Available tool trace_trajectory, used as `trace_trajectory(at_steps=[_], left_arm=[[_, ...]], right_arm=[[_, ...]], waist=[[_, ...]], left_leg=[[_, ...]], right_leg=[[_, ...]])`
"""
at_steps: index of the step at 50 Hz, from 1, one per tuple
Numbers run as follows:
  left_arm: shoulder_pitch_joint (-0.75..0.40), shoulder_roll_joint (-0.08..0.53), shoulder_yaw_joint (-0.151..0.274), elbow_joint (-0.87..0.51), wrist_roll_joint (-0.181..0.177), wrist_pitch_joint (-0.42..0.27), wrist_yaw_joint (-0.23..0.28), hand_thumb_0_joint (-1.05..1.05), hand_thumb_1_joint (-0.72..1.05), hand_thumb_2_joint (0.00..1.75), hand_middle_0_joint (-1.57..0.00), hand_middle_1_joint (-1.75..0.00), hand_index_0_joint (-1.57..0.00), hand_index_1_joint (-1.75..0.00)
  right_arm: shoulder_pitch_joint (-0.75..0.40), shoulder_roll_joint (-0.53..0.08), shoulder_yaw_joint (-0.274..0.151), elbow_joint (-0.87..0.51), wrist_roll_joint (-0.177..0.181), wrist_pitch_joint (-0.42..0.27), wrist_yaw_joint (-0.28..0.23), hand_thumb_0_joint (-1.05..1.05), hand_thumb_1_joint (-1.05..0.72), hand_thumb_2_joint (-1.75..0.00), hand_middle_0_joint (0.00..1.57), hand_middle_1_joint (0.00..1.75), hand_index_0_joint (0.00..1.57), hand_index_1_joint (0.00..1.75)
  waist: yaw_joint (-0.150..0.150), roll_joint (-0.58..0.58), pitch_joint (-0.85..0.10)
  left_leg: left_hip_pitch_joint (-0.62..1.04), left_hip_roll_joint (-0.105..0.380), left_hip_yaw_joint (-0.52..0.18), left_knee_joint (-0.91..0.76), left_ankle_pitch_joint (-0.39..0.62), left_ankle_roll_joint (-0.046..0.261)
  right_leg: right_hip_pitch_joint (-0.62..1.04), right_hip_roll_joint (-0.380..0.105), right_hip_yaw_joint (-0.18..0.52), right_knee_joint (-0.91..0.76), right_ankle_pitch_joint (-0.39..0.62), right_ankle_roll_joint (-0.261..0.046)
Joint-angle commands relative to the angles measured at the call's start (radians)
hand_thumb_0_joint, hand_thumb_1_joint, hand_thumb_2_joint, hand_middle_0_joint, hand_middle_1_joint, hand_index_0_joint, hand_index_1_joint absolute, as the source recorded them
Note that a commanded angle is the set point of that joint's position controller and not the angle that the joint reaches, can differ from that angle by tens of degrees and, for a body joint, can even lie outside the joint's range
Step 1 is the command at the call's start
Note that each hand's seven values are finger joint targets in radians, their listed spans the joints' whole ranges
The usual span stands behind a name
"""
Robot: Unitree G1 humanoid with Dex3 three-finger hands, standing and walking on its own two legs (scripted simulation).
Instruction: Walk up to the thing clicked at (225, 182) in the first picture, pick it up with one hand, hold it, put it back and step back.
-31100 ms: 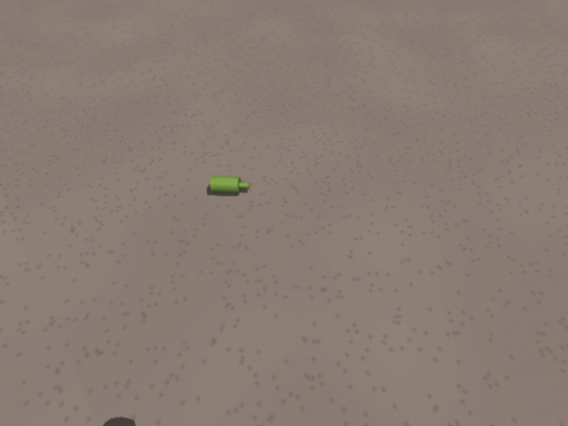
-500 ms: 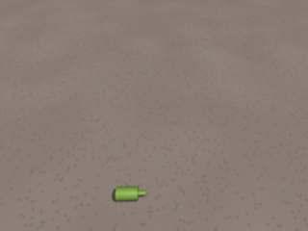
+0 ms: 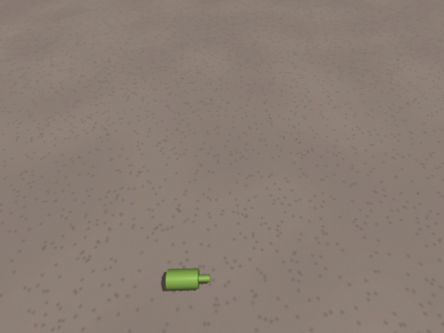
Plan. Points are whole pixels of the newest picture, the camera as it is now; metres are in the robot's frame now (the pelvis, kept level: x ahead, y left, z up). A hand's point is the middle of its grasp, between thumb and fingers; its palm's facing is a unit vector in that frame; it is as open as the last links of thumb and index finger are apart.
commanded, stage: stand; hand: left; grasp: from above
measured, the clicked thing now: (188, 278) +0.44 +0.19 -0.74
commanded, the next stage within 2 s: step back in 0.46 s
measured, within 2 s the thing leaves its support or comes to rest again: neither
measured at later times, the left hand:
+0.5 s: hand out of the picture +0.08 +0.25 -0.16, palm faces +0.00 -0.94 -0.34, open 7.4 cm
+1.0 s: hand out of the picture +0.06 +0.30 -0.19, palm faces -0.06 -0.92 -0.38, open 7.4 cm
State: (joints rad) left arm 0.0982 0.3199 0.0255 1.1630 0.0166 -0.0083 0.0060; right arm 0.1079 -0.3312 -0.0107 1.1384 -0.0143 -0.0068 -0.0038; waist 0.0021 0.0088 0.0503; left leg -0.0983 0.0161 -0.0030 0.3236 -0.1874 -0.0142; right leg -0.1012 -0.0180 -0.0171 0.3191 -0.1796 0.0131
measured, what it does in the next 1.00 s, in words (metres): walks backwards: left foot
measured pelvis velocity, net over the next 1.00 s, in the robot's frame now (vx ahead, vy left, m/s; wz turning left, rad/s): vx -0.09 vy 0.03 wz -0.02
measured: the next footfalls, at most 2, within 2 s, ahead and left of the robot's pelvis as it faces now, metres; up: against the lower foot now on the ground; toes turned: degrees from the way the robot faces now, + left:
left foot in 0.88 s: -0.03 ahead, +0.13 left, +0.00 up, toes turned -2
right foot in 1.30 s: -0.16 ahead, -0.11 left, +0.00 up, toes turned -2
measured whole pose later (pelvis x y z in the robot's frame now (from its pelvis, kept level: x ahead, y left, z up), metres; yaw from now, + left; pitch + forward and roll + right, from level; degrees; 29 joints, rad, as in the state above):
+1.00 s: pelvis -0.09 +0.03 -0.03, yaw -1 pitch -1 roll -1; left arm 0.03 0.42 0.06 0.89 0.02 0.06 0.04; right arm 0.17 -0.35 -0.05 0.96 -0.03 0.04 0.02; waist -0.04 -0.07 0.18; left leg -0.32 -0.03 -0.01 0.69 -0.33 0.04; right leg -0.53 0.12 0.17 1.08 -0.54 -0.02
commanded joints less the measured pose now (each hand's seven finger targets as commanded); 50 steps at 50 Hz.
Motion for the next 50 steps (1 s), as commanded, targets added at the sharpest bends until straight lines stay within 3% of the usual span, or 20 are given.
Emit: trace_trajectory(at_steps=[1,22,23,27,29,33,36,38,39,40,41,42,43,44,45,46,47,48,49,50], left_arm=[[-0.041,0.205,0.036,-0.063,-0.004,-0.021,0.013,0.0,0.9,0.9,-0.2,-0.3,-0.2,-0.3],[-0.029,0.218,0.032,-0.068,-0.004,-0.023,0.012,0.0,0.9,0.9,-0.2,-0.3,-0.2,-0.3],[-0.033,0.298,0.063,-0.114,-0.023,-0.014,0.014,0.0,0.9,0.9,-0.2,-0.3,-0.2,-0.3],[-0.012,0.275,0.066,-0.167,-0.029,-0.004,0.02,0.0,0.9,0.9,-0.2,-0.3,-0.2,-0.3],[-0.024,0.271,0.065,-0.198,-0.022,0.005,0.019,0.0,0.9,0.9,-0.2,-0.3,-0.2,-0.3],[-0.013,0.29,0.07,-0.242,-0.013,0.015,0.015,0.0,0.9,0.9,-0.2,-0.3,-0.2,-0.3],[-0.022,0.328,0.084,-0.268,-0.006,0.023,0.013,0.0,0.9,0.9,-0.2,-0.3,-0.2,-0.3],[-0.066,0.361,0.092,-0.302,0.009,0.021,0.014,0.0,0.9,0.9,-0.2,-0.3,-0.2,-0.3],[-0.081,0.369,0.095,-0.321,0.021,0.021,0.013,0.0,0.9,0.9,-0.2,-0.3,-0.2,-0.3],[-0.122,0.371,0.097,-0.336,0.023,0.022,0.014,0.0,0.9,0.9,-0.2,-0.3,-0.2,-0.3],[-0.155,0.357,0.093,-0.352,0.02,0.025,0.016,0.0,0.9,0.9,-0.2,-0.3,-0.2,-0.3],[-0.203,0.336,0.087,-0.372,0.017,0.028,0.02,0.0,0.9,0.9,-0.2,-0.3,-0.2,-0.3],[-0.184,0.279,0.074,-0.378,0.01,0.035,0.025,0.0,0.9,0.9,-0.2,-0.3,-0.2,-0.3],[-0.14,0.227,0.066,-0.379,0.002,0.042,0.034,0.0,0.9,0.9,-0.2,-0.3,-0.2,-0.3],[-0.078,0.254,0.074,-0.364,0.005,0.05,0.045,0.0,0.9,0.9,-0.2,-0.3,-0.2,-0.3],[-0.027,0.261,0.072,-0.346,-0.002,0.058,0.04,0.0,0.9,0.9,-0.2,-0.3,-0.2,-0.3],[-0.003,0.241,0.069,-0.348,-0.001,0.059,0.044,0.0,0.9,0.9,-0.2,-0.3,-0.2,-0.3],[0.001,0.252,0.074,-0.333,-0.002,0.058,0.049,0.0,0.9,0.9,-0.2,-0.3,-0.2,-0.3],[0.011,0.269,0.081,-0.318,-0.002,0.058,0.049,0.0,0.9,0.9,-0.2,-0.3,-0.2,-0.3],[0.039,0.285,0.086,-0.311,-0.004,0.057,0.044,0.0,0.9,0.9,-0.2,-0.3,-0.2,-0.3]], right_arm=[[-0.027,-0.198,-0.031,-0.053,-0.002,-0.026,-0.017,0.0,-0.9,-0.9,0.2,0.3,0.2,0.3],[-0.025,-0.202,-0.031,-0.058,0.0,-0.022,-0.011,0.0,-0.9,-0.9,0.2,0.3,0.2,0.3],[-0.059,-0.275,-0.058,-0.085,0.011,-0.003,-0.006,0.0,-0.9,-0.9,0.2,0.3,0.2,0.3],[-0.023,-0.249,-0.062,-0.121,0.023,0.014,-0.003,0.0,-0.9,-0.9,0.2,0.3,0.2,0.3],[-0.029,-0.266,-0.076,-0.145,0.022,0.024,0.0,0.0,-0.9,-0.9,0.2,0.3,0.2,0.3],[-0.034,-0.261,-0.084,-0.185,0.021,0.036,0.004,0.0,-0.9,-0.9,0.2,0.3,0.2,0.3],[-0.015,-0.248,-0.089,-0.203,0.015,0.046,0.01,0.0,-0.9,-0.9,0.2,0.3,0.2,0.3],[0.025,-0.233,-0.091,-0.206,0.011,0.055,0.019,0.0,-0.9,-0.9,0.2,0.3,0.2,0.3],[0.058,-0.232,-0.092,-0.206,0.007,0.058,0.024,0.0,-0.9,-0.9,0.2,0.3,0.2,0.3],[0.109,-0.238,-0.096,-0.199,0.007,0.058,0.027,0.0,-0.9,-0.9,0.2,0.3,0.2,0.3],[0.149,-0.243,-0.101,-0.191,0.013,0.053,0.028,0.0,-0.9,-0.9,0.2,0.3,0.2,0.3],[0.203,-0.259,-0.109,-0.182,0.012,0.046,0.025,0.0,-0.9,-0.9,0.2,0.3,0.2,0.3],[0.182,-0.3,-0.116,-0.19,0.002,0.038,0.019,0.0,-0.9,-0.9,0.2,0.3,0.2,0.3],[0.123,-0.38,-0.13,-0.215,-0.016,0.026,0.013,0.0,-0.9,-0.9,0.2,0.3,0.2,0.3],[0.088,-0.403,-0.136,-0.242,-0.029,0.018,0.005,0.0,-0.9,-0.9,0.2,0.3,0.2,0.3],[0.065,-0.341,-0.123,-0.247,-0.034,0.014,-0.001,0.0,-0.9,-0.9,0.2,0.3,0.2,0.3],[0.047,-0.382,-0.122,-0.264,-0.03,0.013,-0.006,0.0,-0.9,-0.9,0.2,0.3,0.2,0.3],[0.01,-0.368,-0.124,-0.272,-0.029,0.012,-0.013,0.0,-0.9,-0.9,0.2,0.3,0.2,0.3],[-0.027,-0.352,-0.124,-0.292,-0.025,0.009,-0.017,0.0,-0.9,-0.9,0.2,0.3,0.2,0.3],[-0.055,-0.324,-0.117,-0.306,-0.029,0.007,-0.019,0.0,-0.9,-0.9,0.2,0.3,0.2,0.3]], waist=[[-0.003,0.002,-0.081],[-0.004,-0.009,-0.06],[-0.009,-0.021,0.025],[-0.018,-0.017,-0.086],[-0.028,-0.006,-0.12],[-0.018,-0.021,-0.149],[-0.015,-0.097,-0.126],[-0.019,-0.226,-0.108],[-0.025,-0.257,-0.1],[-0.048,-0.258,-0.096],[-0.072,-0.24,-0.097],[-0.109,-0.197,-0.109],[-0.105,0.033,-0.07],[-0.074,0.248,-0.026],[-0.041,0.168,-0.041],[-0.002,0.065,-0.032],[-0.021,0.156,-0.063],[-0.011,0.186,-0.051],[0.001,0.218,-0.051],[0.02,0.168,-0.058]], left_leg=[[-0.003,0.115,-0.077,-0.048,0.187,0.03],[-0.002,0.113,-0.075,-0.057,0.127,0.031],[-0.063,0.1,-0.09,0.046,0.28,0.052],[-0.059,0.098,-0.074,0.126,0.358,0.074],[-0.075,0.097,-0.077,0.152,0.278,0.093],[-0.1,0.066,-0.077,0.249,0.156,0.106],[-0.157,-0.001,-0.052,0.371,-0.048,0.09],[-0.14,-0.087,0.006,0.572,-0.285,0.058],[-0.136,-0.072,-0.014,0.612,-0.358,0.056],[-0.105,-0.053,-0.036,0.612,-0.366,0.058],[-0.071,-0.039,-0.044,0.548,-0.312,0.067],[-0.044,0.0,-0.068,0.448,-0.189,0.084],[-0.125,0.123,-0.228,0.162,0.03,0.109],[-0.113,0.276,-0.504,-0.012,0.265,0.145],[-0.114,0.314,-0.524,0.015,0.345,0.172],[-0.118,0.273,-0.387,0.059,0.427,0.182],[-0.114,0.298,-0.412,0.068,0.518,0.172],[-0.138,0.299,-0.414,0.065,0.453,0.189],[-0.174,0.294,-0.387,0.064,0.361,0.237],[-0.154,0.24,-0.309,0.087,0.318,0.226]], right_leg=[[0.043,-0.115,0.085,-0.031,0.194,-0.026],[0.016,-0.112,0.09,-0.047,0.154,-0.028],[-0.059,-0.105,0.107,0.046,0.347,-0.033],[-0.039,-0.097,0.094,0.136,0.373,-0.068],[-0.061,-0.096,0.104,0.159,0.287,-0.083],[-0.119,-0.126,0.148,0.186,0.237,-0.128],[-0.182,-0.204,0.233,0.139,0.168,-0.193],[-0.265,-0.316,0.33,0.034,0.152,-0.259],[-0.298,-0.334,0.344,0.038,0.148,-0.28],[-0.348,-0.334,0.319,0.061,0.131,-0.272],[-0.368,-0.302,0.279,0.109,0.123,-0.237],[-0.38,-0.241,0.226,0.225,0.084,-0.177],[-0.372,-0.061,0.127,0.44,-0.083,-0.098],[-0.473,0.143,0.102,0.621,-0.392,-0.044],[-0.466,0.142,0.226,0.727,-0.455,-0.041],[-0.439,0.121,0.219,0.813,-0.421,-0.046],[-0.459,0.155,0.242,0.843,-0.445,-0.044],[-0.454,0.147,0.262,0.899,-0.406,-0.044],[-0.418,0.132,0.251,0.956,-0.365,-0.04],[-0.419,0.132,0.252,0.966,-0.319,-0.032]])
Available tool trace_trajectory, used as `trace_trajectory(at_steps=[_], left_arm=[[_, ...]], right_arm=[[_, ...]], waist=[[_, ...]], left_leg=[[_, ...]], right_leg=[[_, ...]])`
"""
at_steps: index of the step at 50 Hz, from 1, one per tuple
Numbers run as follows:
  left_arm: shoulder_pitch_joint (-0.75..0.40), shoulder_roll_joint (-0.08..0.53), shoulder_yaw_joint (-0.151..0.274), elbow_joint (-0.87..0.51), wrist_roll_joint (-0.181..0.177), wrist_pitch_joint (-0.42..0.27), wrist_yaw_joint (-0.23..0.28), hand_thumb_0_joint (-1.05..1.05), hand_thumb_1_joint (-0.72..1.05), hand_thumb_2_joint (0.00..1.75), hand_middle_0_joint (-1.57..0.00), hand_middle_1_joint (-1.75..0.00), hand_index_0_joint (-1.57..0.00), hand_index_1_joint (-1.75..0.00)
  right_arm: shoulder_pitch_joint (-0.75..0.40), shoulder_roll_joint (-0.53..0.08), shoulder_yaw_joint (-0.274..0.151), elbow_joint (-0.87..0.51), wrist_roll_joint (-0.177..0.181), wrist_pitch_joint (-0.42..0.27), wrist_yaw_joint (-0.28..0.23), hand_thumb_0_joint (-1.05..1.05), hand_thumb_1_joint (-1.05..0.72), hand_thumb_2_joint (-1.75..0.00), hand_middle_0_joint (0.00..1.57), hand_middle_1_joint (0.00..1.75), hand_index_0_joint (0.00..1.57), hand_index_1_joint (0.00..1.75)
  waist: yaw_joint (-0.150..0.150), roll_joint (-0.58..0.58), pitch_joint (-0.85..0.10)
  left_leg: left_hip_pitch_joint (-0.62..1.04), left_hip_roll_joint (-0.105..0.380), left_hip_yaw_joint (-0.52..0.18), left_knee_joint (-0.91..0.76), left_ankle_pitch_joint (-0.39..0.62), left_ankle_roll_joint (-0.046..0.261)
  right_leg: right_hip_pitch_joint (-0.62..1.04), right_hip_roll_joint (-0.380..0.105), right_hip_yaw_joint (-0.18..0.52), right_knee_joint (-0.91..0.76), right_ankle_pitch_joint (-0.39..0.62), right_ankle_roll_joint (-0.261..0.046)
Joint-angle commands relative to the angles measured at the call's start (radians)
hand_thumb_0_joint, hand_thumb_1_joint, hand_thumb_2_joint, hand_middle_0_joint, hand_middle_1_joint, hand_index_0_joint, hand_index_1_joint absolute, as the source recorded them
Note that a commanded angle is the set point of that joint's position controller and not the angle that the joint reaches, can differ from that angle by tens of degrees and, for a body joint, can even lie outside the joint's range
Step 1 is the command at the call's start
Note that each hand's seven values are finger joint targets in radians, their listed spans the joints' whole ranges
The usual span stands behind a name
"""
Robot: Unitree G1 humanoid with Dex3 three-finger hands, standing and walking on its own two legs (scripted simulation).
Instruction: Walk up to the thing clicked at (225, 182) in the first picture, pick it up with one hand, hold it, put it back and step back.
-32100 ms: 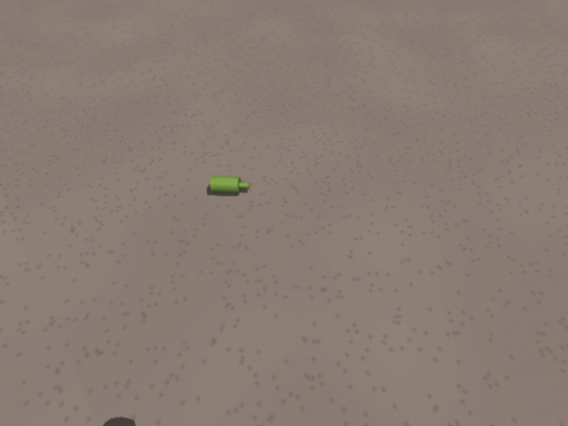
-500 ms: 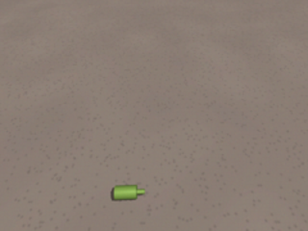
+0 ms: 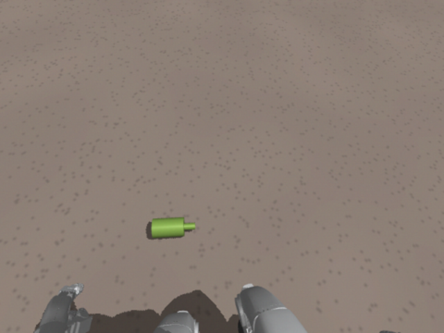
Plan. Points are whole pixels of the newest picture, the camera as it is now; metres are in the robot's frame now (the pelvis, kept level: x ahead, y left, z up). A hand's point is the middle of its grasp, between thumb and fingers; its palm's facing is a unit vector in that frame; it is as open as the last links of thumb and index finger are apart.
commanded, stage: step back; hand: left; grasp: from above
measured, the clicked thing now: (174, 227) +0.53 +0.17 -0.71
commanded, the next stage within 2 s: none
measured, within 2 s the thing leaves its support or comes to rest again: neither
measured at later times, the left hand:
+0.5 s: hand out of the picture -0.01 +0.23 -0.12, palm faces -0.08 -0.91 -0.42, open 7.4 cm
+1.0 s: hand out of the picture -0.16 +0.24 -0.15, palm faces -0.07 -0.92 -0.39, open 7.4 cm
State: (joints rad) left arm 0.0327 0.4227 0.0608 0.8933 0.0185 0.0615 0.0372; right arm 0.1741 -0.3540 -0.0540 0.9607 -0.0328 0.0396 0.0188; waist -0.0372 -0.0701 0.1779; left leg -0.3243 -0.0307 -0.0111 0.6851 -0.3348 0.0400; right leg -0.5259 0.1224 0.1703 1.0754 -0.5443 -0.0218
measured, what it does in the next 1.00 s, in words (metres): walks backwards: right foot, then left foot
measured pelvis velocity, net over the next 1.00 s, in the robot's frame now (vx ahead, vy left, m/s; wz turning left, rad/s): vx -0.26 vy -0.03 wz -0.08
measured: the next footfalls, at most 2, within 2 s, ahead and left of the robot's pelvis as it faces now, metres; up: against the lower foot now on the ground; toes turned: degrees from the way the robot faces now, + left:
right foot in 0.30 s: -0.07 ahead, -0.14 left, +0.00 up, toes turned -1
left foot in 0.66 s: -0.15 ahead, +0.09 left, +0.00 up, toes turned -4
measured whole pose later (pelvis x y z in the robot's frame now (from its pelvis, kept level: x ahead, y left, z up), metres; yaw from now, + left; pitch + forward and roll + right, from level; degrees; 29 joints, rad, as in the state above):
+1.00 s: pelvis -0.26 -0.03 +0.00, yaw -5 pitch -1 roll +0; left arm 0.18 0.40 0.08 0.84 0.02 0.05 0.02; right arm 0.10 -0.37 -0.05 0.81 -0.03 0.03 -0.01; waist 0.02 -0.03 0.18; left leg -0.37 0.03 -0.01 0.61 -0.22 0.00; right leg -0.31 0.05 0.11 0.90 -0.50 0.03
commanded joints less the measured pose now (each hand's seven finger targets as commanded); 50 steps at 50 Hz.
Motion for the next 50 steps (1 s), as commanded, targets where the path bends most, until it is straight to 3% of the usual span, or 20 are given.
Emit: trace_trajectory(at_steps=[1,8,11,14,15,16,17,18,20,22,26,29,32,33,34,35,36,40,46,50], left_arm=[[0.12,0.178,0.055,-0.046,-0.005,-0.014,0.008,0.0,0.9,0.9,-0.2,-0.3,-0.2,-0.3],[0.058,0.139,0.059,-0.125,-0.003,-0.039,-0.01,0.0,0.9,0.9,-0.2,-0.3,-0.2,-0.3],[0.136,0.128,0.061,-0.101,-0.004,-0.041,-0.017,0.0,0.9,0.9,-0.2,-0.3,-0.2,-0.3],[0.268,0.12,0.066,-0.036,0.006,-0.048,-0.017,0.0,0.9,0.9,-0.2,-0.3,-0.2,-0.3],[0.273,0.148,0.075,-0.035,0.014,-0.051,-0.014,0.0,0.9,0.9,-0.2,-0.3,-0.2,-0.3],[0.253,0.225,0.096,-0.053,0.027,-0.055,-0.016,0.0,0.9,0.9,-0.2,-0.3,-0.2,-0.3],[0.169,0.316,0.11,-0.093,0.017,-0.048,-0.021,0.0,0.9,0.9,-0.2,-0.3,-0.2,-0.3],[0.088,0.326,0.11,-0.137,0.03,-0.054,-0.015,0.0,0.9,0.9,-0.2,-0.3,-0.2,-0.3],[0.035,0.22,0.09,-0.16,0.009,-0.059,-0.012,0.0,0.9,0.9,-0.2,-0.3,-0.2,-0.3],[0.01,0.183,0.084,-0.163,0.016,-0.057,-0.009,0.0,0.9,0.9,-0.2,-0.3,-0.2,-0.3],[0.132,0.151,0.076,-0.166,0.019,-0.05,-0.003,0.0,0.9,0.9,-0.2,-0.3,-0.2,-0.3],[0.136,0.164,0.08,-0.177,0.015,-0.039,0.002,0.0,0.9,0.9,-0.2,-0.3,-0.2,-0.3],[0.121,0.185,0.071,-0.189,-0.006,-0.019,-0.008,0.0,0.9,0.9,-0.2,-0.3,-0.2,-0.3],[0.12,0.165,0.062,-0.201,-0.007,-0.015,-0.011,0.0,0.9,0.9,-0.2,-0.3,-0.2,-0.3],[0.123,0.13,0.054,-0.212,-0.011,-0.014,-0.013,0.0,0.9,0.9,-0.2,-0.3,-0.2,-0.3],[0.065,0.144,0.062,-0.218,-0.012,-0.014,-0.003,0.0,0.9,0.9,-0.2,-0.3,-0.2,-0.3],[0.022,0.157,0.072,-0.214,0.003,-0.014,0.008,0.0,0.9,0.9,-0.2,-0.3,-0.2,-0.3],[0.144,0.152,0.074,-0.148,-0.014,-0.013,-0.008,0.0,0.9,0.9,-0.2,-0.3,-0.2,-0.3],[0.152,0.125,0.064,-0.155,-0.001,-0.038,-0.007,0.0,0.9,0.9,-0.2,-0.3,-0.2,-0.3],[0.207,0.125,0.068,-0.112,0.003,-0.048,-0.011,0.0,0.9,0.9,-0.2,-0.3,-0.2,-0.3]], right_arm=[[-0.116,-0.281,-0.066,-0.141,-0.007,-0.042,-0.044,0.0,-0.9,-0.9,0.2,0.3,0.2,0.3],[0.043,-0.273,-0.07,-0.131,0.006,-0.038,-0.057,0.0,-0.9,-0.9,0.2,0.3,0.2,0.3],[0.001,-0.294,-0.069,-0.15,0.004,-0.027,-0.05,0.0,-0.9,-0.9,0.2,0.3,0.2,0.3],[-0.062,-0.294,-0.065,-0.161,0.019,-0.013,-0.043,0.0,-0.9,-0.9,0.2,0.3,0.2,0.3],[-0.07,-0.266,-0.055,-0.161,0.027,-0.009,-0.041,0.0,-0.9,-0.9,0.2,0.3,0.2,0.3],[-0.061,-0.226,-0.046,-0.169,0.033,-0.007,-0.037,0.0,-0.9,-0.9,0.2,0.3,0.2,0.3],[-0.098,-0.209,-0.049,-0.179,0.032,-0.002,-0.048,0.0,-0.9,-0.9,0.2,0.3,0.2,0.3],[-0.082,-0.249,-0.066,-0.159,0.026,0.004,-0.053,0.0,-0.9,-0.9,0.2,0.3,0.2,0.3],[-0.014,-0.255,-0.059,-0.119,0.037,0.003,-0.042,0.0,-0.9,-0.9,0.2,0.3,0.2,0.3],[0.014,-0.217,-0.04,-0.106,0.042,-0.005,-0.048,0.0,-0.9,-0.9,0.2,0.3,0.2,0.3],[0.0,-0.216,-0.025,-0.13,0.04,-0.018,-0.056,0.0,-0.9,-0.9,0.2,0.3,0.2,0.3],[0.022,-0.208,-0.028,-0.144,0.028,-0.03,-0.055,0.0,-0.9,-0.9,0.2,0.3,0.2,0.3],[0.095,-0.195,-0.041,-0.118,0.012,-0.04,-0.05,0.0,-0.9,-0.9,0.2,0.3,0.2,0.3],[0.088,-0.232,-0.055,-0.126,0.002,-0.044,-0.048,0.0,-0.9,-0.9,0.2,0.3,0.2,0.3],[0.065,-0.315,-0.078,-0.138,-0.013,-0.042,-0.047,0.0,-0.9,-0.9,0.2,0.3,0.2,0.3],[0.014,-0.379,-0.088,-0.16,-0.008,-0.037,-0.036,0.0,-0.9,-0.9,0.2,0.3,0.2,0.3],[0.021,-0.396,-0.094,-0.166,-0.01,-0.038,-0.039,0.0,-0.9,-0.9,0.2,0.3,0.2,0.3],[-0.091,-0.266,-0.057,-0.191,-0.006,-0.04,-0.05,0.0,-0.9,-0.9,0.2,0.3,0.2,0.3],[-0.003,-0.255,-0.066,-0.191,0.008,-0.03,-0.051,0.0,-0.9,-0.9,0.2,0.3,0.2,0.3],[-0.038,-0.283,-0.067,-0.207,0.005,-0.008,-0.039,0.0,-0.9,-0.9,0.2,0.3,0.2,0.3]], waist=[[0.068,0.232,-0.192],[-0.022,0.177,-0.243],[0.003,0.247,-0.257],[0.065,0.23,-0.292],[0.07,0.181,-0.289],[0.059,-0.039,-0.25],[0.089,-0.212,-0.179],[0.072,-0.202,-0.112],[0.023,-0.059,-0.085],[0.006,-0.087,-0.111],[0.077,-0.081,-0.175],[0.076,-0.119,-0.251],[0.039,-0.099,-0.288],[0.044,-0.033,-0.295],[0.052,0.164,-0.297],[0.024,0.294,-0.248],[-0.022,0.315,-0.212],[0.073,0.205,-0.156],[0.013,0.237,-0.231],[0.022,0.29,-0.26]], left_leg=[[0.12,0.272,-0.266,-0.248,0.487,0.176],[0.343,0.294,-0.228,-0.167,0.601,0.219],[0.259,0.267,-0.187,-0.158,0.501,0.18],[0.119,0.244,-0.157,-0.08,0.396,0.119],[0.013,0.212,-0.148,-0.055,0.262,0.073],[-0.169,0.078,-0.093,0.093,0.042,0.004],[-0.165,-0.066,-0.044,0.32,-0.276,-0.039],[-0.083,-0.033,-0.14,0.492,-0.297,-0.05],[-0.091,-0.067,-0.174,0.529,-0.184,-0.035],[-0.156,-0.108,-0.156,0.529,-0.142,-0.047],[-0.205,-0.077,-0.106,0.333,-0.178,-0.072],[-0.129,0.01,-0.067,0.036,-0.177,-0.056],[0.066,0.001,0.005,-0.323,0.135,-0.036],[0.16,0.064,-0.104,-0.309,0.28,-0.01],[0.253,0.246,-0.332,-0.285,0.445,0.062],[0.18,0.383,-0.452,-0.316,0.524,0.199],[0.041,0.451,-0.53,-0.344,0.491,0.282],[0.071,0.254,-0.209,-0.271,0.538,0.161],[0.328,0.278,-0.207,-0.168,0.616,0.215],[0.229,0.245,-0.193,-0.136,0.514,0.165]], right_leg=[[-0.015,-0.008,0.045,0.223,0.065,0.012],[0.0,-0.06,-0.02,-0.097,0.013,0.055],[0.147,-0.09,-0.109,-0.323,0.054,0.043],[0.362,-0.089,-0.161,-0.625,0.317,0.012],[0.425,-0.124,-0.092,-0.647,0.382,-0.01],[0.444,-0.286,0.194,-0.675,0.4,-0.074],[0.209,-0.489,0.394,-0.778,0.349,-0.259],[0.049,-0.547,0.468,-0.806,0.373,-0.308],[0.104,-0.39,0.202,-0.733,0.489,-0.214],[0.211,-0.296,0.055,-0.66,0.624,-0.145],[0.442,-0.31,0.066,-0.605,0.723,-0.184],[0.54,-0.357,0.084,-0.529,0.809,-0.188],[0.474,-0.302,0.026,-0.409,0.794,-0.127],[0.347,-0.26,0.006,-0.383,0.657,-0.072],[0.142,-0.15,-0.075,-0.26,0.396,-0.021],[0.058,-0.033,-0.118,-0.109,-0.05,0.004],[0.105,-0.046,-0.017,0.054,-0.126,0.013],[0.047,-0.001,0.02,0.209,0.042,0.001],[0.033,-0.062,-0.041,-0.119,0.019,0.061],[0.227,-0.088,-0.143,-0.464,0.14,0.047]])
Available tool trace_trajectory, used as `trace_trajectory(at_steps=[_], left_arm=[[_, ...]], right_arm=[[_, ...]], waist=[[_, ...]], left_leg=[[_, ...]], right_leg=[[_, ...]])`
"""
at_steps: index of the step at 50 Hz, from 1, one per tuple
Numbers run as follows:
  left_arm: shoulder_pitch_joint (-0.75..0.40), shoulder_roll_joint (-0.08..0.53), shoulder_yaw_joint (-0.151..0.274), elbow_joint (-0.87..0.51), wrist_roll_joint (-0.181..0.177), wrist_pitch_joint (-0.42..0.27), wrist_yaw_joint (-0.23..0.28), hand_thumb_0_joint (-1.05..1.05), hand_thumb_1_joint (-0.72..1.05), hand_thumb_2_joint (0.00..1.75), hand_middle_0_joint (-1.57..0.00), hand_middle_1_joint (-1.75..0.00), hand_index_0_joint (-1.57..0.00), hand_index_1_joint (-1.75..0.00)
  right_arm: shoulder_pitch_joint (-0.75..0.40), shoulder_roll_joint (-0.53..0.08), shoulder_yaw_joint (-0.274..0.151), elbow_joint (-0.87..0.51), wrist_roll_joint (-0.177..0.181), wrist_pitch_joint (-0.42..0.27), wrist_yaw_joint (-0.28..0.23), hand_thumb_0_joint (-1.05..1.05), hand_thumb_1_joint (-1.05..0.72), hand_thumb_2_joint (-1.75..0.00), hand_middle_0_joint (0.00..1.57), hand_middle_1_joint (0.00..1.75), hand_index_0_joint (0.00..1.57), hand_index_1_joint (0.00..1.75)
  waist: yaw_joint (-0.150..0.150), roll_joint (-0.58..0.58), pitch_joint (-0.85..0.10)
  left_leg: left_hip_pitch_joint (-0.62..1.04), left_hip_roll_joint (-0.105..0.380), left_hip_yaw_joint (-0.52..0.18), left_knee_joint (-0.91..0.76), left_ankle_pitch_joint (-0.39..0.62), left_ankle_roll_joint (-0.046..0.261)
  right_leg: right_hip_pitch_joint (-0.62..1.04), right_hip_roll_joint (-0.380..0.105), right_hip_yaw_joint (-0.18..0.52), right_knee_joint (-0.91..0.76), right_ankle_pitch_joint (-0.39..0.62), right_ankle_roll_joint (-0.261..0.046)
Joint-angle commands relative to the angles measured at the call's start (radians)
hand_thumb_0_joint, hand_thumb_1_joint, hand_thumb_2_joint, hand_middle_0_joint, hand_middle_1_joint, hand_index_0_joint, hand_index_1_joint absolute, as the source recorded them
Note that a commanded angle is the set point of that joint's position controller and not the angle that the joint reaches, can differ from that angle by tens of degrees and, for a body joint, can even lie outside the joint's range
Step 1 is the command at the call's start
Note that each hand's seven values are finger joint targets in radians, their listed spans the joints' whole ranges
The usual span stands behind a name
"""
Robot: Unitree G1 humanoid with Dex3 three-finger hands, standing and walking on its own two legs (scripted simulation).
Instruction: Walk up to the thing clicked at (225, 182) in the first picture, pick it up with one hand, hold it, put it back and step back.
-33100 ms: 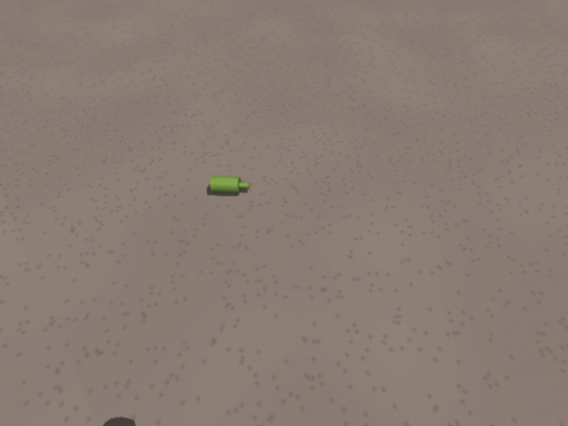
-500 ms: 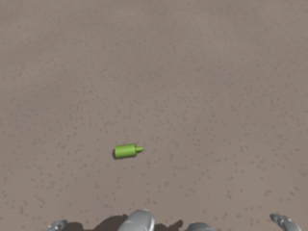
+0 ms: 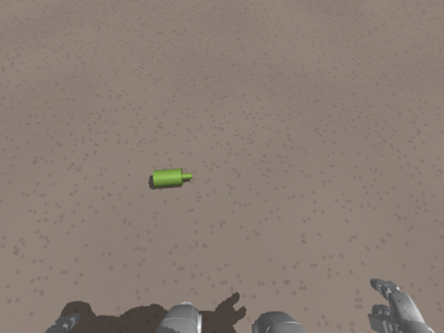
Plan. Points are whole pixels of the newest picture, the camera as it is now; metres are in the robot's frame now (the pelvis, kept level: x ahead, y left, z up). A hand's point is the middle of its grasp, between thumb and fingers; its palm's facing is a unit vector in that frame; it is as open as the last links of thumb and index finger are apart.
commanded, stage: step back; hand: left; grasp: from above
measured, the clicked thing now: (173, 177) +0.78 +0.26 -0.72
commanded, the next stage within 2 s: stand in 1.76 s
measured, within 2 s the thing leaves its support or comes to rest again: neither
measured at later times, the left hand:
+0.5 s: hand out of the picture -0.06 +0.26 -0.15, palm faces +0.09 -0.90 -0.42, open 7.4 cm
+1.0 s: hand out of the picture -0.28 +0.23 -0.13, palm faces +0.07 -0.90 -0.43, open 7.4 cm
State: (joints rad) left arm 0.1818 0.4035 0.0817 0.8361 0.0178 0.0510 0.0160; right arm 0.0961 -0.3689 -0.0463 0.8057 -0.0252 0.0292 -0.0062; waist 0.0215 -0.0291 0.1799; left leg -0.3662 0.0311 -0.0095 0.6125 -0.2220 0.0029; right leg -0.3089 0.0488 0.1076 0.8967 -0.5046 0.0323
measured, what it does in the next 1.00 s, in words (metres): walks backwards: right foot, then left foot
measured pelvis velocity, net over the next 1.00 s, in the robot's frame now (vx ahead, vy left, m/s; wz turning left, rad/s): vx -0.29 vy -0.05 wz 0.05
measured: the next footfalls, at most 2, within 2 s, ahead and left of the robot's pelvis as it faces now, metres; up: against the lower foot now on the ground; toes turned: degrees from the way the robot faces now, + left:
right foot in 0.06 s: -0.01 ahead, -0.13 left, +0.00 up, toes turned +3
left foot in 0.44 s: -0.15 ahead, +0.10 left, +0.00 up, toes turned +3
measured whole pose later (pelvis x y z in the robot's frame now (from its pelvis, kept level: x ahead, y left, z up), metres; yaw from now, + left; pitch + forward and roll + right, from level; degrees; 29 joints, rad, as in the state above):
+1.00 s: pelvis -0.29 -0.05 +0.01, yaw +3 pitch -3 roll +1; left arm 0.28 0.34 0.06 0.98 0.04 -0.03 0.01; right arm 0.21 -0.40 -0.06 0.95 -0.02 0.05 0.02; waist 0.03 0.06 0.07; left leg -0.36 -0.03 -0.12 0.81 -0.41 0.00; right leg -0.18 0.01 0.02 0.57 -0.35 -0.02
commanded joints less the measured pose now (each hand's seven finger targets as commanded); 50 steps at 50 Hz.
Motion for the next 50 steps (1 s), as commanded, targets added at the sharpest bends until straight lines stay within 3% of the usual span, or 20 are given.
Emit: trace_trajectory(at_steps=[1,3,4,5,6,8,10,16,21,23,24,25,30,36,38,40,41,42,45,50], left_arm=[[0.117,0.134,0.044,-0.026,0.006,-0.04,0.011,0.0,0.9,0.9,-0.2,-0.3,-0.2,-0.3],[0.128,0.195,0.058,-0.009,0.024,-0.051,0.012,0.0,0.9,0.9,-0.2,-0.3,-0.2,-0.3],[0.104,0.279,0.082,-0.032,0.03,-0.054,0.009,0.0,0.9,0.9,-0.2,-0.3,-0.2,-0.3],[0.026,0.374,0.096,-0.069,0.032,-0.048,0.007,0.0,0.9,0.9,-0.2,-0.3,-0.2,-0.3],[-0.028,0.349,0.092,-0.093,0.024,-0.051,0.012,0.0,0.9,0.9,-0.2,-0.3,-0.2,-0.3],[-0.116,0.241,0.064,-0.117,0.018,-0.053,0.015,0.0,0.9,0.9,-0.2,-0.3,-0.2,-0.3],[-0.128,0.206,0.068,-0.115,0.024,-0.047,0.017,0.0,0.9,0.9,-0.2,-0.3,-0.2,-0.3],[0.035,0.198,0.066,-0.105,0.024,-0.033,0.035,0.0,0.9,0.9,-0.2,-0.3,-0.2,-0.3],[-0.048,0.228,0.055,-0.133,0.006,-0.014,0.03,0.0,0.9,0.9,-0.2,-0.3,-0.2,-0.3],[-0.05,0.196,0.036,-0.135,-0.001,-0.008,0.024,0.0,0.9,0.9,-0.2,-0.3,-0.2,-0.3],[-0.085,0.167,0.029,-0.143,-0.008,-0.013,0.028,0.0,0.9,0.9,-0.2,-0.3,-0.2,-0.3],[-0.149,0.203,0.054,-0.147,0.001,-0.014,0.039,0.0,0.9,0.9,-0.2,-0.3,-0.2,-0.3],[0.006,0.183,0.053,-0.043,-0.015,-0.002,0.018,0.0,0.9,0.9,-0.2,-0.3,-0.2,-0.3],[0.037,0.15,0.024,-0.004,-0.001,-0.069,0.009,0.0,0.9,0.9,-0.2,-0.3,-0.2,-0.3],[0.133,0.134,0.025,0.062,0.015,-0.092,0.018,0.0,0.9,0.9,-0.2,-0.3,-0.2,-0.3],[0.09,0.263,0.059,0.053,0.04,-0.107,0.023,0.0,0.9,0.9,-0.2,-0.3,-0.2,-0.3],[0.015,0.332,0.074,0.016,0.041,-0.1,0.022,0.0,0.9,0.9,-0.2,-0.3,-0.2,-0.3],[-0.066,0.343,0.072,0.001,0.042,-0.099,0.022,0.0,0.9,0.9,-0.2,-0.3,-0.2,-0.3],[-0.072,0.21,0.045,0.018,0.021,-0.113,0.018,0.0,0.9,0.9,-0.2,-0.3,-0.2,-0.3],[0.075,0.24,0.056,0.055,0.025,-0.11,0.004,0.0,0.9,0.9,-0.2,-0.3,-0.2,-0.3]], right_arm=[[0.001,-0.276,-0.076,-0.059,0.005,0.01,-0.012,0.0,-0.9,-0.9,0.2,0.3,0.2,0.3],[-0.014,-0.222,-0.06,-0.064,0.025,0.02,-0.01,0.0,-0.9,-0.9,0.2,0.3,0.2,0.3],[-0.006,-0.173,-0.043,-0.084,0.03,0.017,-0.011,0.0,-0.9,-0.9,0.2,0.3,0.2,0.3],[-0.032,-0.195,-0.057,-0.087,0.021,0.023,-0.031,0.0,-0.9,-0.9,0.2,0.3,0.2,0.3],[-0.018,-0.237,-0.076,-0.068,0.025,0.023,-0.033,0.0,-0.9,-0.9,0.2,0.3,0.2,0.3],[0.057,-0.242,-0.069,-0.018,0.03,0.025,-0.022,0.0,-0.9,-0.9,0.2,0.3,0.2,0.3],[0.095,-0.202,-0.052,-0.004,0.028,0.016,-0.029,0.0,-0.9,-0.9,0.2,0.3,0.2,0.3],[0.067,-0.177,-0.038,-0.033,0.009,-0.002,-0.033,0.0,-0.9,-0.9,0.2,0.3,0.2,0.3],[0.213,-0.201,-0.066,0.026,0.0,0.002,-0.019,0.0,-0.9,-0.9,0.2,0.3,0.2,0.3],[0.216,-0.269,-0.09,0.027,-0.018,0.008,-0.013,0.0,-0.9,-0.9,0.2,0.3,0.2,0.3],[0.143,-0.341,-0.094,0.002,-0.02,0.013,-0.002,0.0,-0.9,-0.9,0.2,0.3,0.2,0.3],[0.092,-0.394,-0.102,-0.022,-0.025,0.014,0.003,0.0,-0.9,-0.9,0.2,0.3,0.2,0.3],[-0.052,-0.239,-0.057,-0.055,-0.027,0.002,-0.01,0.0,-0.9,-0.9,0.2,0.3,0.2,0.3],[0.066,-0.243,-0.073,-0.013,-0.021,0.006,0.005,0.0,-0.9,-0.9,0.2,0.3,0.2,0.3],[0.054,-0.24,-0.073,0.0,-0.011,0.024,0.007,0.0,-0.9,-0.9,0.2,0.3,0.2,0.3],[0.081,-0.125,-0.033,-0.014,-0.001,0.015,0.01,0.0,-0.9,-0.9,0.2,0.3,0.2,0.3],[0.005,-0.18,-0.05,-0.024,-0.012,0.015,-0.004,0.0,-0.9,-0.9,0.2,0.3,0.2,0.3],[-0.009,-0.235,-0.074,-0.001,-0.009,0.014,-0.003,0.0,-0.9,-0.9,0.2,0.3,0.2,0.3],[0.039,-0.197,-0.059,0.047,0.009,-0.008,0.013,0.0,-0.9,-0.9,0.2,0.3,0.2,0.3],[-0.009,-0.176,-0.045,0.034,-0.008,-0.035,0.019,0.0,-0.9,-0.9,0.2,0.3,0.2,0.3]], waist=[[0.002,0.246,-0.286],[0.011,0.107,-0.274],[0.008,-0.148,-0.233],[0.051,-0.252,-0.183],[0.024,-0.214,-0.112],[-0.043,-0.073,-0.093],[-0.048,-0.111,-0.123],[0.055,-0.157,-0.233],[-0.018,-0.156,-0.308],[-0.041,0.03,-0.275],[-0.037,0.245,-0.227],[-0.085,0.32,-0.189],[0.032,0.149,-0.111],[-0.054,0.224,-0.25],[-0.007,0.173,-0.261],[-0.017,-0.136,-0.183],[0.03,-0.108,-0.134],[0.017,-0.152,-0.051],[-0.029,-0.053,-0.042],[0.053,-0.15,-0.087]], left_leg=[[0.233,0.185,-0.185,-0.022,0.373,0.183],[0.026,0.074,-0.17,0.091,0.113,0.092],[-0.185,-0.097,-0.109,0.241,-0.205,0.027],[-0.127,-0.126,-0.139,0.481,-0.417,-0.005],[-0.06,-0.086,-0.194,0.592,-0.401,-0.007],[-0.076,-0.144,-0.209,0.641,-0.271,0.0],[-0.115,-0.168,-0.169,0.632,-0.242,-0.019],[-0.161,-0.091,-0.105,0.29,-0.338,-0.044],[0.13,-0.07,0.002,-0.102,-0.111,0.011],[0.228,0.087,-0.239,-0.188,0.038,0.103],[0.174,0.259,-0.432,-0.273,0.065,0.206],[-0.03,0.37,-0.563,-0.34,0.066,0.333],[-0.062,0.167,-0.2,-0.242,0.204,0.197],[0.296,0.164,-0.213,-0.17,-0.142,0.203],[0.21,0.137,-0.158,-0.024,-0.06,0.149],[-0.214,-0.056,-0.082,0.189,-0.276,0.031],[-0.142,-0.017,-0.155,0.232,-0.337,-0.005],[-0.01,0.006,-0.189,0.356,-0.302,-0.009],[-0.104,-0.065,-0.148,0.286,-0.158,-0.005],[-0.1,-0.048,-0.054,0.087,-0.227,-0.011]], right_leg=[[0.089,-0.022,-0.093,-0.431,0.218,-0.027],[0.21,-0.091,0.046,-0.51,0.359,-0.059],[0.227,-0.269,0.319,-0.536,0.391,-0.133],[-0.033,-0.464,0.485,-0.594,0.397,-0.319],[-0.186,-0.483,0.506,-0.626,0.378,-0.334],[-0.104,-0.306,0.203,-0.531,0.489,-0.236],[-0.012,-0.237,0.081,-0.467,0.592,-0.194],[0.338,-0.312,0.137,-0.377,0.753,-0.248],[0.187,-0.291,0.093,-0.303,0.65,-0.18],[-0.065,-0.177,0.032,-0.178,0.343,-0.086],[-0.182,-0.023,-0.124,-0.04,0.025,-0.051],[-0.105,0.005,-0.062,0.21,-0.172,-0.03],[-0.096,0.062,0.022,0.403,0.012,-0.048],[-0.025,-0.031,-0.09,-0.328,-0.035,-0.018],[0.162,-0.023,-0.089,-0.682,0.176,-0.045],[0.314,-0.255,0.349,-0.612,0.218,-0.105],[0.019,-0.425,0.456,-0.634,-0.027,-0.246],[-0.206,-0.472,0.515,-0.698,-0.201,-0.294],[0.047,-0.246,0.156,-0.577,0.223,-0.167],[0.211,-0.265,0.144,-0.545,0.278,-0.176]])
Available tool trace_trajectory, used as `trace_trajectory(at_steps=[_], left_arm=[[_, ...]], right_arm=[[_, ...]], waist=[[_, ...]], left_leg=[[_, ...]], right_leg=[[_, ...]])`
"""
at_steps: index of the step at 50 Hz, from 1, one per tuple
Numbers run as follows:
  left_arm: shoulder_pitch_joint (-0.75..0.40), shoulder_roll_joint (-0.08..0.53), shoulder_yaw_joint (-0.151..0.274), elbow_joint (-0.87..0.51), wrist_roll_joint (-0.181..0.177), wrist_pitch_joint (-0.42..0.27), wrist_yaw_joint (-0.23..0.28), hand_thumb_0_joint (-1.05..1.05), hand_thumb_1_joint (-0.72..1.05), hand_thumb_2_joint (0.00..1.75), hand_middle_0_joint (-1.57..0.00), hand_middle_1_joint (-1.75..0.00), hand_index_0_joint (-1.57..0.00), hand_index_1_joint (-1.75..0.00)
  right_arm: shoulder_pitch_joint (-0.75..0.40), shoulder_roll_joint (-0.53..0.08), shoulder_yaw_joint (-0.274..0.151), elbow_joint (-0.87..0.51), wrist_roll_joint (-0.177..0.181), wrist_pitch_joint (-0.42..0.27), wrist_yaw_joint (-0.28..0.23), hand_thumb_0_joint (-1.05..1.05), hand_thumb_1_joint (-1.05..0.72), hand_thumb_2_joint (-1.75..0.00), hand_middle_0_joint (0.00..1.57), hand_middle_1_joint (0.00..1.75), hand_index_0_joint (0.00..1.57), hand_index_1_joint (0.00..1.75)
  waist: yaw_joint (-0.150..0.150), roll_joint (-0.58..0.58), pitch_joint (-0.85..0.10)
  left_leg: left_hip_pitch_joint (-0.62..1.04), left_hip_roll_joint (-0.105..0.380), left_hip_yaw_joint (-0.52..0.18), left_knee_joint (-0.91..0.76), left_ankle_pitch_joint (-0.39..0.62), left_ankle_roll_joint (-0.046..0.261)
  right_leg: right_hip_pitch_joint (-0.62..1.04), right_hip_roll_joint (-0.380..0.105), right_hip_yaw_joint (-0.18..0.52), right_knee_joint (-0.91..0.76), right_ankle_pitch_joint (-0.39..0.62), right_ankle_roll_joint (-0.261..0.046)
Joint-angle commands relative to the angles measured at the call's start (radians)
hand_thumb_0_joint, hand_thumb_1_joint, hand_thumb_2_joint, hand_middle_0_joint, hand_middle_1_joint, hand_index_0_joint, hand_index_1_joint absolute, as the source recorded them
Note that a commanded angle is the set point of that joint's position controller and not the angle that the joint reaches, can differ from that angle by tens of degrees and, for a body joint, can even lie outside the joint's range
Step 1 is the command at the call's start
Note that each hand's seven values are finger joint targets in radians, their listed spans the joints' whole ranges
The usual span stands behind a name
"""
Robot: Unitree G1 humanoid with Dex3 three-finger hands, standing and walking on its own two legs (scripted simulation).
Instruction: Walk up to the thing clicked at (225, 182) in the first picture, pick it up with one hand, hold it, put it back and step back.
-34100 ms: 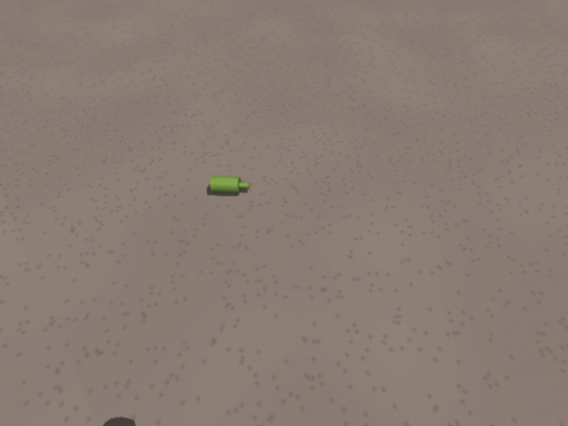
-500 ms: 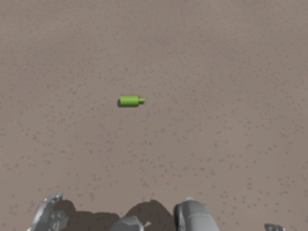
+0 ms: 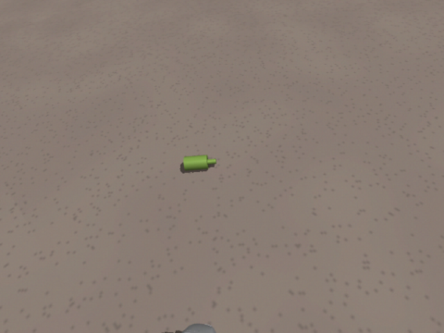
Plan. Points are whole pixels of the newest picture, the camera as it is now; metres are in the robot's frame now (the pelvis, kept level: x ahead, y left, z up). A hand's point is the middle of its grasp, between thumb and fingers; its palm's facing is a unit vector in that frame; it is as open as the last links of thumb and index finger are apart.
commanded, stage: step back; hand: left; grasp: from above
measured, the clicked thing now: (200, 162) +1.09 +0.25 -0.72
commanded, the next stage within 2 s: stand in 0.76 s
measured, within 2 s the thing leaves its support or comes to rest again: neither
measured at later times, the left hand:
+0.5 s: hand out of the picture +0.10 +0.27 -0.14, palm faces +0.01 -0.91 -0.40, open 7.4 cm
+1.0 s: hand (112, 329) +0.15 +0.27 -0.15, palm faces +0.01 -0.95 -0.33, open 7.4 cm
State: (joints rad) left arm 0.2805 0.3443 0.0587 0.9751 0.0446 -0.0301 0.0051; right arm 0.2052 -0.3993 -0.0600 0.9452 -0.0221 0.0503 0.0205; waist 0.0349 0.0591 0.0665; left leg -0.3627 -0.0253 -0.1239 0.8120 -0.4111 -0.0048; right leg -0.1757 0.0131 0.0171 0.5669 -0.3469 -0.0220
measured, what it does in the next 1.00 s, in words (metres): steps on the spot: left foot, then right foot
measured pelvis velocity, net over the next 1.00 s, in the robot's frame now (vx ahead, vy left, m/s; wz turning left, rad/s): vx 0.06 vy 0.02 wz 0.02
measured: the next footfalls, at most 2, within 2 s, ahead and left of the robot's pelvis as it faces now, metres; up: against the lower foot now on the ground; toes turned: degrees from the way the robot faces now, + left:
left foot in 0.10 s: +0.07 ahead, +0.15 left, +0.00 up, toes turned +1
right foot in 0.40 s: +0.10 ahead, -0.11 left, +0.00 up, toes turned +0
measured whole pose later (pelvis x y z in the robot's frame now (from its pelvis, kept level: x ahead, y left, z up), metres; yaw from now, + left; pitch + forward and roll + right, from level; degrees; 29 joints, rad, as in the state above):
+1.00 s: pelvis +0.06 +0.02 +0.01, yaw +1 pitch -2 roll +0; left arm 0.06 0.35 0.00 1.10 0.00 -0.01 0.00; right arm 0.08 -0.34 -0.01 1.08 0.00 -0.02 0.01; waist 0.00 -0.02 0.08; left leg -0.12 0.00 -0.01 0.42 -0.26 -0.01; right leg -0.16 -0.03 -0.02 0.42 -0.23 0.02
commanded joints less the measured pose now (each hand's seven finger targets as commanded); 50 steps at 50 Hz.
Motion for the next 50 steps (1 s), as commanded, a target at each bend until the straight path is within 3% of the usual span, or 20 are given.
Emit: trace_trajectory(at_steps=[1,5,6,7,8,9,12,16,20,22,23,24,29,32,34,35,36,39,44,50], left_arm=[[-0.044,0.303,0.081,-0.089,-0.001,-0.024,0.013,0.0,0.9,0.9,-0.2,-0.3,-0.2,-0.3],[-0.083,0.26,0.043,-0.118,-0.009,-0.001,0.002,0.0,0.9,0.9,-0.2,-0.3,-0.2,-0.3],[-0.078,0.213,0.028,-0.126,-0.012,-0.002,0.001,0.0,0.9,0.9,-0.2,-0.3,-0.2,-0.3],[-0.12,0.168,0.017,-0.139,-0.027,-0.004,-0.001,0.0,0.9,0.9,-0.2,-0.3,-0.2,-0.3],[-0.164,0.262,0.046,-0.128,-0.018,-0.002,0.008,0.0,0.9,0.9,-0.2,-0.3,-0.2,-0.3],[-0.146,0.289,0.05,-0.127,-0.019,-0.006,0.004,0.0,0.9,0.9,-0.2,-0.3,-0.2,-0.3],[-0.072,0.257,0.046,-0.097,-0.021,-0.013,-0.01,0.0,0.9,0.9,-0.2,-0.3,-0.2,-0.3],[-0.089,0.221,0.044,-0.088,-0.022,-0.016,-0.017,0.0,0.9,0.9,-0.2,-0.3,-0.2,-0.3],[0.015,0.223,0.054,-0.016,-0.023,-0.031,0.009,0.0,0.9,0.9,-0.2,-0.3,-0.2,-0.3],[-0.02,0.335,0.073,-0.039,-0.007,-0.041,0.023,0.0,0.9,0.9,-0.2,-0.3,-0.2,-0.3],[-0.123,0.366,0.071,-0.065,-0.007,-0.036,0.019,0.0,0.9,0.9,-0.2,-0.3,-0.2,-0.3],[-0.197,0.351,0.067,-0.086,-0.008,-0.033,0.017,0.0,0.9,0.9,-0.2,-0.3,-0.2,-0.3],[-0.191,0.29,0.052,-0.057,-0.017,-0.035,0.014,0.0,0.9,0.9,-0.2,-0.3,-0.2,-0.3],[-0.24,0.265,0.04,-0.056,-0.031,-0.02,0.011,0.0,0.9,0.9,-0.2,-0.3,-0.2,-0.3],[-0.221,0.215,0.024,-0.063,-0.045,-0.015,0.012,0.0,0.9,0.9,-0.2,-0.3,-0.2,-0.3],[-0.204,0.205,0.018,-0.046,-0.053,-0.011,0.012,0.0,0.9,0.9,-0.2,-0.3,-0.2,-0.3],[-0.209,0.226,0.022,-0.025,-0.051,-0.013,0.014,0.0,0.9,0.9,-0.2,-0.3,-0.2,-0.3],[-0.218,0.208,0.006,0.02,-0.047,-0.013,0.004,0.0,0.9,0.9,-0.2,-0.3,-0.2,-0.3],[-0.231,0.207,-0.009,0.049,-0.048,-0.008,0.005,0.0,0.9,0.9,-0.2,-0.3,-0.2,-0.3],[-0.248,0.209,-0.017,0.081,-0.042,-0.005,0.005,0.0,0.9,0.9,-0.2,-0.3,-0.2,-0.3]], right_arm=[[-0.105,-0.148,-0.036,-0.097,-0.011,-0.062,-0.006,0.0,-0.9,-0.9,0.2,0.3,0.2,0.3],[0.003,-0.156,-0.059,-0.04,-0.011,-0.085,-0.011,0.0,-0.9,-0.9,0.2,0.3,0.2,0.3],[0.052,-0.189,-0.074,-0.028,-0.019,-0.091,-0.016,0.0,-0.9,-0.9,0.2,0.3,0.2,0.3],[0.082,-0.269,-0.087,-0.025,-0.023,-0.094,-0.018,0.0,-0.9,-0.9,0.2,0.3,0.2,0.3],[0.097,-0.316,-0.098,-0.028,-0.02,-0.093,-0.015,0.0,-0.9,-0.9,0.2,0.3,0.2,0.3],[0.065,-0.317,-0.1,-0.035,-0.019,-0.09,-0.015,0.0,-0.9,-0.9,0.2,0.3,0.2,0.3],[-0.006,-0.223,-0.07,-0.061,-0.02,-0.1,-0.017,0.0,-0.9,-0.9,0.2,0.3,0.2,0.3],[0.002,-0.215,-0.068,-0.06,-0.019,-0.097,-0.017,0.0,-0.9,-0.9,0.2,0.3,0.2,0.3],[-0.093,-0.14,-0.028,-0.083,0.006,-0.068,-0.019,0.0,-0.9,-0.9,0.2,0.3,0.2,0.3],[-0.045,-0.066,-0.001,-0.089,0.016,-0.062,-0.027,0.0,-0.9,-0.9,0.2,0.3,0.2,0.3],[-0.016,-0.137,-0.026,-0.051,0.008,-0.049,-0.035,0.0,-0.9,-0.9,0.2,0.3,0.2,0.3],[0.028,-0.167,-0.039,-0.019,0.005,-0.047,-0.035,0.0,-0.9,-0.9,0.2,0.3,0.2,0.3],[0.024,-0.145,-0.023,0.018,0.006,-0.061,-0.027,0.0,-0.9,-0.9,0.2,0.3,0.2,0.3],[0.067,-0.133,-0.027,0.055,-0.003,-0.076,-0.034,0.0,-0.9,-0.9,0.2,0.3,0.2,0.3],[0.026,-0.193,-0.044,0.047,-0.016,-0.084,-0.04,0.0,-0.9,-0.9,0.2,0.3,0.2,0.3],[-0.073,-0.213,-0.037,0.031,-0.005,-0.085,-0.037,0.0,-0.9,-0.9,0.2,0.3,0.2,0.3],[-0.116,-0.215,-0.034,0.032,0.001,-0.082,-0.031,0.0,-0.9,-0.9,0.2,0.3,0.2,0.3],[-0.103,-0.164,-0.007,0.044,0.015,-0.095,-0.028,0.0,-0.9,-0.9,0.2,0.3,0.2,0.3],[-0.128,-0.17,-0.001,0.078,0.017,-0.099,-0.032,0.0,-0.9,-0.9,0.2,0.3,0.2,0.3],[-0.151,-0.159,0.008,0.092,0.021,-0.094,-0.035,0.0,-0.9,-0.9,0.2,0.3,0.2,0.3]], waist=[[0.031,-0.26,0.019],[-0.035,-0.179,-0.037],[-0.059,-0.047,-0.083],[-0.079,0.129,-0.089],[-0.103,0.066,-0.035],[-0.083,0.059,0.019],[-0.035,0.072,0.026],[-0.053,0.132,0.0],[0.039,0.036,-0.073],[0.02,-0.226,-0.077],[0.001,-0.183,-0.059],[-0.03,-0.177,-0.016],[-0.021,-0.211,-0.051],[-0.064,-0.193,-0.09],[-0.035,-0.067,-0.131],[0.006,-0.022,-0.114],[0.005,-0.01,-0.105],[-0.019,-0.033,-0.115],[-0.024,-0.001,-0.149],[-0.032,-0.028,-0.148]], left_leg=[[-0.074,0.012,0.089,-0.148,-0.049,0.0],[0.282,-0.011,0.111,-0.4,0.093,0.024],[0.409,0.102,-0.069,-0.462,0.032,0.061],[0.417,0.305,-0.401,-0.556,-0.168,0.168],[0.257,0.385,-0.49,-0.597,-0.292,0.266],[0.176,0.392,-0.464,-0.608,-0.315,0.288],[0.213,0.264,-0.226,-0.545,-0.069,0.203],[0.157,0.23,-0.124,-0.488,0.159,0.192],[-0.035,0.141,0.019,-0.239,0.201,0.089],[-0.155,-0.013,0.026,-0.029,-0.07,0.01],[-0.028,0.02,0.014,0.07,-0.175,0.006],[0.033,0.049,0.015,0.075,-0.168,0.0],[0.037,0.055,0.067,-0.088,-0.06,0.01],[0.195,0.044,0.095,-0.389,0.219,0.013],[0.226,0.179,-0.072,-0.411,0.47,0.065],[0.162,0.217,-0.105,-0.404,0.4,0.099],[0.108,0.214,-0.079,-0.376,0.377,0.114],[0.142,0.157,-0.022,-0.423,0.413,0.043],[0.254,0.156,0.008,-0.419,0.605,0.031],[0.281,0.157,0.026,-0.462,0.593,0.024]], right_leg=[[0.064,-0.243,0.233,-0.218,0.1,-0.133],[-0.142,-0.169,0.117,-0.044,0.063,-0.088],[-0.26,-0.112,0.061,0.11,0.057,-0.053],[-0.414,0.018,-0.052,0.283,-0.154,-0.009],[-0.374,-0.029,0.038,0.389,-0.254,-0.013],[-0.344,-0.05,0.064,0.409,-0.254,-0.014],[-0.35,-0.068,0.042,0.321,-0.148,-0.012],[-0.211,-0.047,-0.017,0.154,-0.091,0.009],[0.153,-0.01,-0.036,-0.155,0.188,0.013],[0.123,-0.307,0.429,-0.304,0.064,-0.081],[-0.071,-0.402,0.495,-0.329,-0.132,-0.188],[-0.162,-0.398,0.482,-0.297,-0.127,-0.223],[-0.066,-0.275,0.236,-0.192,0.187,-0.137],[-0.075,-0.212,0.115,-0.062,0.402,-0.068],[-0.089,-0.124,0.046,0.042,0.356,-0.009],[-0.065,-0.069,0.002,0.001,0.188,0.005],[0.0,-0.071,-0.003,-0.028,0.13,0.004],[0.077,-0.13,0.058,-0.087,0.344,-0.006],[0.102,-0.131,0.046,-0.133,0.46,-0.003],[0.132,-0.135,0.034,-0.187,0.47,0.008]])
